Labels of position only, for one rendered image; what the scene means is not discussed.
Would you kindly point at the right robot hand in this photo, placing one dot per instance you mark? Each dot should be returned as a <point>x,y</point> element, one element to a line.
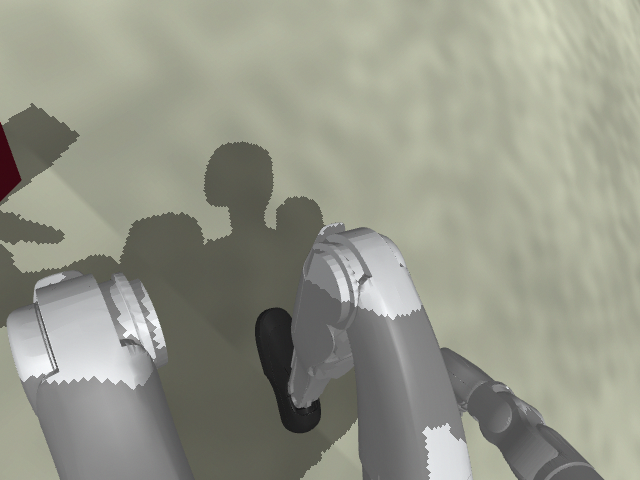
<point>464,375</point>

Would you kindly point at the right robot arm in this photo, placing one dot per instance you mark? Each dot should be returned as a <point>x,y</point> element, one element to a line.
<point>532,450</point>

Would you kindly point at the carton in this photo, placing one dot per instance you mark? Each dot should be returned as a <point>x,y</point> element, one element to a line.
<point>9,175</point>

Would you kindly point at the right robot foot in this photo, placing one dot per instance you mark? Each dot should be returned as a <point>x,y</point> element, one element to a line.
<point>275,348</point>

